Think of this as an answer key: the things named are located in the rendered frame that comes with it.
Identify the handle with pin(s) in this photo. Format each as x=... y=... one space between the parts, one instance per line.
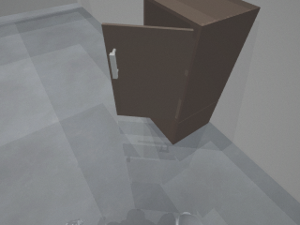
x=113 y=64

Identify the robot right thigh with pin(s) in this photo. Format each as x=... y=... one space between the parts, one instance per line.
x=187 y=219

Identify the cupboard door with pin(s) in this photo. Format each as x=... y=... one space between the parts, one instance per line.
x=151 y=63

